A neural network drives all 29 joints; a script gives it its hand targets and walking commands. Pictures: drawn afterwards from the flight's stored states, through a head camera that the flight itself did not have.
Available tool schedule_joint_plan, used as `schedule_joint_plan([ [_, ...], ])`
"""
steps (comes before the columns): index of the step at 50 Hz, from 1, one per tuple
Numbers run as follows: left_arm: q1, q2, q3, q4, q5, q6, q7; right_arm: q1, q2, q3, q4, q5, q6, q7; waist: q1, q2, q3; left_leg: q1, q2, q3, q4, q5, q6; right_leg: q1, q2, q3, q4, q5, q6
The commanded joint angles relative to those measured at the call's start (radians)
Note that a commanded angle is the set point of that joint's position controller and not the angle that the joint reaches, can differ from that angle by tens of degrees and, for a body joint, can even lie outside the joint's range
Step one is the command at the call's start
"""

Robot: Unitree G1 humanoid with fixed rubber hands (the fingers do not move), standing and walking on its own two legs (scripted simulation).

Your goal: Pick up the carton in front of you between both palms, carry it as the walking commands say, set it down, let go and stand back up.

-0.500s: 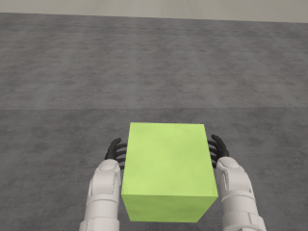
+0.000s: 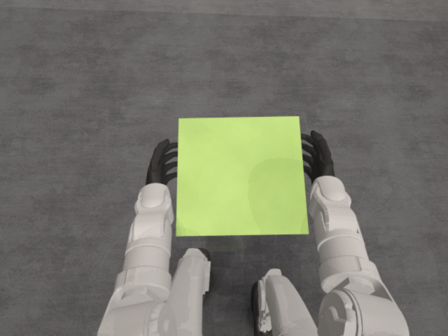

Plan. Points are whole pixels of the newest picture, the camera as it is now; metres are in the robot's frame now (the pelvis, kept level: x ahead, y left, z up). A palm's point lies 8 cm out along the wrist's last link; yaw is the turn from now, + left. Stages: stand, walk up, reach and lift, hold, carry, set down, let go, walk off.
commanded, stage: set down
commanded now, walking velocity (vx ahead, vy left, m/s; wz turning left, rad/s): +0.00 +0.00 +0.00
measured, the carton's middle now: (237, 185) +0.39 +0.02 -0.14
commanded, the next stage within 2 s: none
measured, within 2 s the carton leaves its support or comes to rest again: rests again in 1.90 s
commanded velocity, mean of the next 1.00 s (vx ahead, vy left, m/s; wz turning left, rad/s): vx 0.00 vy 0.00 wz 0.00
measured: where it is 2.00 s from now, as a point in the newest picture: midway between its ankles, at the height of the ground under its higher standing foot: (229, 305)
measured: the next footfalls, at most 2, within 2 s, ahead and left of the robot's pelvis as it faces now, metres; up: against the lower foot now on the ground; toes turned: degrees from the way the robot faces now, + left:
none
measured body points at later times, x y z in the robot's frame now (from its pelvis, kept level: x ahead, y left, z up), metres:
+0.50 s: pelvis -0.01 -0.03 -0.12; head +0.24 +0.02 +0.26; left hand +0.41 +0.20 -0.23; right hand +0.46 -0.10 -0.21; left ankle +0.13 +0.10 -0.65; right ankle +0.02 -0.14 -0.65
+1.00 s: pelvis -0.03 -0.02 -0.23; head +0.29 +0.04 +0.08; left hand +0.43 +0.23 -0.39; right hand +0.50 -0.07 -0.36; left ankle +0.13 +0.10 -0.65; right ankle +0.02 -0.14 -0.65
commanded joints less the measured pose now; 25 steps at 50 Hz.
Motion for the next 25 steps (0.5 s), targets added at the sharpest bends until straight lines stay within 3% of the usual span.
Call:
schedule_joint_plan([
  [1,-0.579,-0.795,-0.572,-0.066,-0.128,-0.082,-0.134,-0.469,0.798,0.570,-0.022,0.120,-0.058,0.135,0.001,0.072,-1.034,0.900,-0.101,-0.150,0.097,0.301,-0.013,-0.297,0.121,0.028,-0.067,0.131,-0.018],
  [4,-0.551,-0.755,-0.560,-0.050,-0.130,-0.076,-0.142,-0.461,0.824,0.629,-0.028,0.161,-0.045,0.102,0.044,0.056,-1.051,0.746,-0.122,-0.097,0.147,0.285,0.001,-0.326,0.131,0.031,-0.029,0.119,-0.005],
  [5,-0.545,-0.751,-0.550,-0.038,-0.134,-0.072,-0.145,-0.437,0.830,0.619,-0.020,0.150,-0.041,0.093,0.026,0.049,-1.052,0.703,-0.128,-0.088,0.163,0.242,0.001,-0.339,0.136,0.016,-0.013,0.105,-0.001],
  [6,-0.526,-0.719,-0.533,-0.016,-0.127,-0.067,-0.148,-0.417,0.833,0.617,-0.009,0.151,-0.034,0.085,0.050,0.047,-1.010,0.653,-0.128,-0.076,0.164,0.227,-0.001,-0.373,0.141,0.018,-0.011,0.092,0.005],
  [10,-0.545,-0.680,-0.472,0.019,-0.121,-0.062,-0.165,-0.442,0.834,0.581,0.045,0.139,-0.016,0.067,0.086,0.040,-0.938,0.458,-0.133,-0.036,0.229,0.180,-0.006,-0.433,0.150,0.014,0.028,0.062,0.009],
  [11,-0.559,-0.658,-0.457,0.038,-0.122,-0.059,-0.171,-0.447,0.830,0.565,0.054,0.135,-0.014,0.064,0.083,0.038,-0.913,0.402,-0.131,-0.022,0.250,0.144,-0.008,-0.449,0.148,0.012,0.036,0.041,0.011],
  [12,-0.569,-0.660,-0.448,0.038,-0.122,-0.062,-0.177,-0.472,0.846,0.568,0.054,0.136,-0.016,0.060,0.103,0.032,-0.917,0.375,-0.133,-0.025,0.266,0.142,-0.007,-0.473,0.151,0.011,0.054,0.034,0.011],
  [13,-0.589,-0.646,-0.442,0.053,-0.120,-0.059,-0.180,-0.465,0.836,0.542,0.066,0.119,-0.014,0.055,0.076,0.043,-0.915,0.347,-0.130,-0.017,0.287,0.130,-0.011,-0.488,0.157,0.008,0.073,0.030,0.012],
  [17,-0.638,-0.620,-0.420,0.055,-0.130,-0.055,-0.191,-0.530,0.823,0.526,0.081,0.120,-0.014,0.036,0.110,0.031,-0.968,0.279,-0.129,-0.012,0.354,0.147,-0.020,-0.556,0.171,0.001,0.134,0.016,0.016],
  [18,-0.671,-0.610,-0.410,0.055,-0.136,-0.054,-0.193,-0.559,0.811,0.519,0.071,0.120,-0.013,0.032,0.103,0.039,-0.970,0.260,-0.125,-0.008,0.372,0.133,-0.024,-0.572,0.173,0.001,0.157,0.015,0.012],
  [19,-0.649,-0.618,-0.410,0.048,-0.139,-0.053,-0.194,-0.567,0.815,0.531,0.065,0.122,-0.013,0.029,0.123,0.026,-1.011,0.262,-0.131,-0.009,0.383,0.177,-0.026,-0.573,0.177,0.000,0.170,0.045,0.017],
  [22,-0.703,-0.596,-0.413,0.042,-0.161,-0.048,-0.195,-0.598,0.809,0.525,0.067,0.128,-0.010,0.020,0.109,0.029,-1.062,0.228,-0.123,-0.010,0.433,0.187,-0.032,-0.614,0.185,-0.014,0.235,0.046,0.016],
  [23,-0.699,-0.602,-0.408,0.039,-0.162,-0.046,-0.196,-0.607,0.795,0.527,0.067,0.131,-0.008,0.018,0.128,0.035,-1.063,0.213,-0.126,-0.002,0.446,0.184,-0.038,-0.632,0.182,-0.011,0.244,0.042,0.015],
  [25,-0.737,-0.591,-0.410,0.034,-0.177,-0.040,-0.196,-0.649,0.792,0.526,0.066,0.139,-0.002,0.016,0.123,0.029,-1.093,0.187,-0.125,-0.004,0.469,0.170,-0.044,-0.655,0.190,-0.024,0.282,0.024,0.012],
])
